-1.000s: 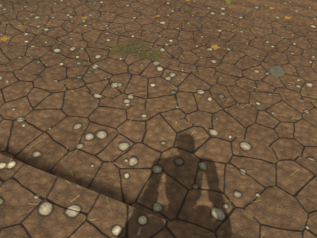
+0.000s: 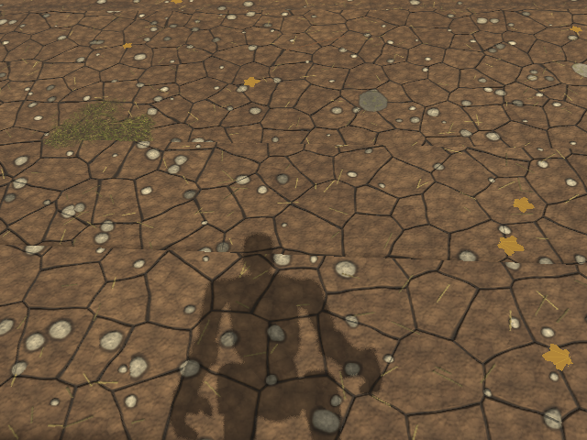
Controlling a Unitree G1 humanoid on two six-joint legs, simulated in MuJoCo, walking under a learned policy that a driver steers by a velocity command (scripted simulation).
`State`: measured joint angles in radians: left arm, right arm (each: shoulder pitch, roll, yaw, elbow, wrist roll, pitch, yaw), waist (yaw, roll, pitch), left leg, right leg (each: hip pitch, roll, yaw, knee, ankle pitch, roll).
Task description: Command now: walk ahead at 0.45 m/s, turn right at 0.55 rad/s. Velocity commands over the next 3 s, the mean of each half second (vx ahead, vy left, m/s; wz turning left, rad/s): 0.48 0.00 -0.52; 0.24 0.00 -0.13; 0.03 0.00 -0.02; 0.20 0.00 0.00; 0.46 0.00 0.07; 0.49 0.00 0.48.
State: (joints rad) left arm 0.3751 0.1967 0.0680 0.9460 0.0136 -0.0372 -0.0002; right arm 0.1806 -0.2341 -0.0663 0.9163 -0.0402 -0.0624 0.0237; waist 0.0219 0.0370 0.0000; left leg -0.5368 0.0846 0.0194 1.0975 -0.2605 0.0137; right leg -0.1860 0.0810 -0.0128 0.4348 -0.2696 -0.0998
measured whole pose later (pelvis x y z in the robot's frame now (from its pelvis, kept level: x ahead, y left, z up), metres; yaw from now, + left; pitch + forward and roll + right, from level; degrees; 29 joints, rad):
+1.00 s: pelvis +0.50 -0.18 -0.19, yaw -17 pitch +0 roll +2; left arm 0.15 0.21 0.04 0.97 0.02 -0.05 -0.04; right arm 0.43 -0.27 -0.06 1.00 0.01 -0.02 -0.07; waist -0.06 0.04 0.06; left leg -0.34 -0.01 -0.11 1.76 -0.84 0.04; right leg -0.35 -0.01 -0.06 0.48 -0.14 -0.05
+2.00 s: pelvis +0.67 -0.19 -0.19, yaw -17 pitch +0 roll -1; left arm 0.50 0.18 0.07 1.13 0.03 -0.04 0.01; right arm 0.24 -0.17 -0.06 0.96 -0.03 -0.07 0.01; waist 0.02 -0.05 0.00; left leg -0.32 0.00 0.08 0.59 -0.29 0.07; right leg -0.16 -0.02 -0.06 0.64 -0.45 -0.06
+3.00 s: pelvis +1.15 -0.30 -0.23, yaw +1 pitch -1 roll -2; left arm 0.50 0.21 0.04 1.03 0.06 -0.15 0.03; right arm 0.02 -0.24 -0.10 0.88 -0.04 0.02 0.06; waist 0.07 0.03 0.06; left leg -0.67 0.06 0.03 0.69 0.43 0.10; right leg 0.07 -0.03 -0.33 0.63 -0.67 0.01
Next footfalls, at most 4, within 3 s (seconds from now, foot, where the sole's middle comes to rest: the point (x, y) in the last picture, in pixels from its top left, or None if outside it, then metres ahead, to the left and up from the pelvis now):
0.28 left None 0.31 0.09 -0.78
0.94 right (446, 432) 0.59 -0.30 -0.96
1.28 left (376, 409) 0.65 -0.12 -0.96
1.98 left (372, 372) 0.76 -0.12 -0.96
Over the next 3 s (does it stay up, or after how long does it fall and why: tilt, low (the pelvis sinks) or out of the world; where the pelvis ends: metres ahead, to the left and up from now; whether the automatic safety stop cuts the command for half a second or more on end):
stays up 1.15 -0.30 -0.23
